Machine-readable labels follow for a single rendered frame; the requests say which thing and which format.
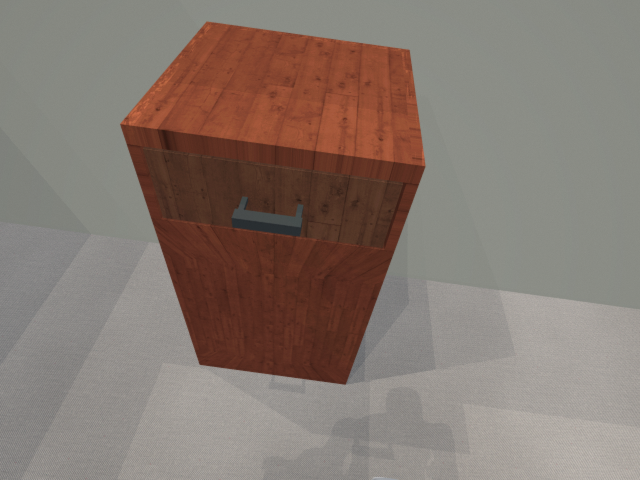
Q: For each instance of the drawer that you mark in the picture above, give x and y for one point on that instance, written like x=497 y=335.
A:
x=336 y=207

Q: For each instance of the handle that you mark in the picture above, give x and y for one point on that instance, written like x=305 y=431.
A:
x=267 y=222

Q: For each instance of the cabinet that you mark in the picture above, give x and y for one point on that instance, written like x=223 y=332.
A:
x=266 y=302

